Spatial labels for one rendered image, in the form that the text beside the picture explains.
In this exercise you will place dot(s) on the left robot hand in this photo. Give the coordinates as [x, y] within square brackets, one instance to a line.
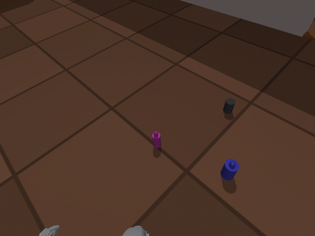
[52, 231]

